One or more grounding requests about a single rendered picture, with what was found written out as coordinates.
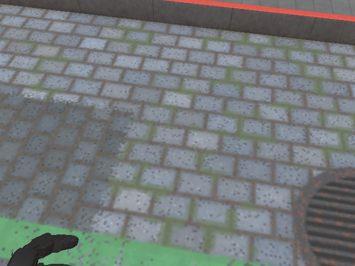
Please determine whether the left robot hand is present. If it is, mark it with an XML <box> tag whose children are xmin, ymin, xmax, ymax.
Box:
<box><xmin>7</xmin><ymin>233</ymin><xmax>79</xmax><ymax>266</ymax></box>

